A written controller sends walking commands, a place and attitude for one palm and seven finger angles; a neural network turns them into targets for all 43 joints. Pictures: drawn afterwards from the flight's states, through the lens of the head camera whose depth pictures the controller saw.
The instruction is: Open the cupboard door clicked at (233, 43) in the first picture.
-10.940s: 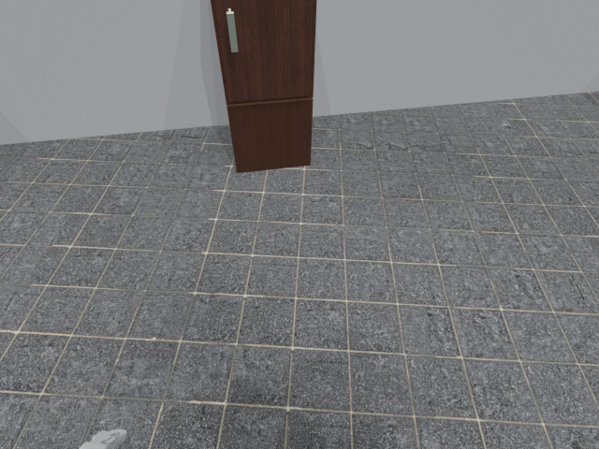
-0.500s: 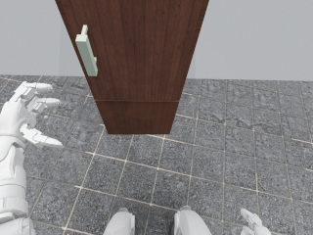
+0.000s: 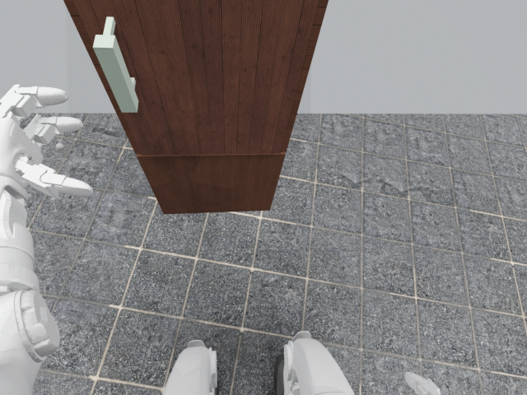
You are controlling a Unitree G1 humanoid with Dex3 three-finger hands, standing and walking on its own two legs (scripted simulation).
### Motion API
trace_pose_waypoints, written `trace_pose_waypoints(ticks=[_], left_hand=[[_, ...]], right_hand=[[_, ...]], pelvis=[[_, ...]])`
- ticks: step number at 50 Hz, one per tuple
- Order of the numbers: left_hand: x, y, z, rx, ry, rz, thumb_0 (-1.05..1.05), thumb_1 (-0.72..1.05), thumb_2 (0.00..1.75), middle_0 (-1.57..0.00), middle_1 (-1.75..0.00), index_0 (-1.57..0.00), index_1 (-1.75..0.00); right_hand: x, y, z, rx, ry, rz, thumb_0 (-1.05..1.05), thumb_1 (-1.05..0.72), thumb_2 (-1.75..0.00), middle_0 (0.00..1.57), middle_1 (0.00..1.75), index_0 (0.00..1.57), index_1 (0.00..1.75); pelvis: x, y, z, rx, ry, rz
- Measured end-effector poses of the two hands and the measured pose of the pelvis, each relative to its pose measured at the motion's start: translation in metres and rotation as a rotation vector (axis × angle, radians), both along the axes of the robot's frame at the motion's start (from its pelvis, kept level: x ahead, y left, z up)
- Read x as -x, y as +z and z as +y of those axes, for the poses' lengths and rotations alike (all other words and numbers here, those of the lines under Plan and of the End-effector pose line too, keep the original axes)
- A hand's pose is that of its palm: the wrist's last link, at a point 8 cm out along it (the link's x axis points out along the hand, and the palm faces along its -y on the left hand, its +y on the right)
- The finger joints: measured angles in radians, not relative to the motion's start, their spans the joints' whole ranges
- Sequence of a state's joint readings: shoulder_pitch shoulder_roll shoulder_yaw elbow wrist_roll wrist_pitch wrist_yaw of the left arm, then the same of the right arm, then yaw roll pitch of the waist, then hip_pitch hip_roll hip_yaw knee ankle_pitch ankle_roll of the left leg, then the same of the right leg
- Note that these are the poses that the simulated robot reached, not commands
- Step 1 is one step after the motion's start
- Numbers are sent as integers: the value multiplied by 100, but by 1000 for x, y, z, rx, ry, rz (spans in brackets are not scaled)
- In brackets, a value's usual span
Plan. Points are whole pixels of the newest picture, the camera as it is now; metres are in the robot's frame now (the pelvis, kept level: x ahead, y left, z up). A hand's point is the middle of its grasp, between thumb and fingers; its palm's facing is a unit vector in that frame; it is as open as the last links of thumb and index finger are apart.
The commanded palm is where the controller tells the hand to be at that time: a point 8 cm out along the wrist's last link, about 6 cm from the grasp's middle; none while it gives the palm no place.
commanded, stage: move the hooked fingers beside the handle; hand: left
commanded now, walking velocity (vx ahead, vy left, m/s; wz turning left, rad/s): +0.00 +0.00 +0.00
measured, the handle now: (120, 67) +0.62 +0.22 +0.05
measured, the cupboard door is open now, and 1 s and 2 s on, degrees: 0 0 0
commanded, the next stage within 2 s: slide the fingers in behind the handle in 1.40 s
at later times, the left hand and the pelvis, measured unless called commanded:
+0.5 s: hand (73, 93) +0.55 +0.28 +0.06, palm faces +0.04 -1.00 -0.04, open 14.0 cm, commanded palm +0.54 +0.31 +0.05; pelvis -0.01 +0.01 -0.02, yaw -2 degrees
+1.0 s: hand (69, 85) +0.58 +0.29 +0.04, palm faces +0.04 -1.00 -0.02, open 14.0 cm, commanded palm +0.56 +0.30 +0.05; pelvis +0.01 +0.02 -0.02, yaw -3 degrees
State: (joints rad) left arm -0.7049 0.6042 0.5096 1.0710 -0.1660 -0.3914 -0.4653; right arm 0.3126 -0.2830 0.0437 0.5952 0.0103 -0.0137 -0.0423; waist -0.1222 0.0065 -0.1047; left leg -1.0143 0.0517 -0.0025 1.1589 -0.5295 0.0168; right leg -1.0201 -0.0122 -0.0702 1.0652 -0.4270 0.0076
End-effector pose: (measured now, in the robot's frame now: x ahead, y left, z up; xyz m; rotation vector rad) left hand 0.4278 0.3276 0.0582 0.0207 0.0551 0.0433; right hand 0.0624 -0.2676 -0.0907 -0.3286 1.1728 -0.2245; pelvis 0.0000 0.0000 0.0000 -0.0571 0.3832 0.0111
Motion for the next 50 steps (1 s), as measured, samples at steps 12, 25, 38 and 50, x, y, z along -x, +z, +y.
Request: trace_pose_waypoints(ticks=[12, 25, 38, 50], left_hand=[[-44, 1, -4, -2, -22, -11, -1, -50, 30, -30, -120, -30, -120], [-96, 1, 3, -14, -3, -9, -1, -50, 30, -30, -120, -31, -119], [-124, -9, 15, -4, -20, 11, -1, -50, 30, -30, -120, -30, -119], [-124, -11, 20, -1, -2, -17, -1, -50, 30, -30, -120, -30, -119]], right_hand=[[44, -9, -3, 24, -43, 155, 1, -90, -90, 20, 30, 20, 30], [84, -9, 6, 37, -111, 283, 0, -90, -90, 20, 30, 20, 30], [100, -5, 28, 25, -148, 377, 0, -90, -90, 20, 30, 20, 30], [85, 3, 37, 7, -144, 384, 0, -90, -90, 20, 30, 20, 30]], pelvis=[[6, -11, 1, 13, 3, 55], [5, -22, 5, 35, -11, 125], [-2, -25, 15, 58, -17, 177], [-14, -17, 21, 69, -10, 174]])
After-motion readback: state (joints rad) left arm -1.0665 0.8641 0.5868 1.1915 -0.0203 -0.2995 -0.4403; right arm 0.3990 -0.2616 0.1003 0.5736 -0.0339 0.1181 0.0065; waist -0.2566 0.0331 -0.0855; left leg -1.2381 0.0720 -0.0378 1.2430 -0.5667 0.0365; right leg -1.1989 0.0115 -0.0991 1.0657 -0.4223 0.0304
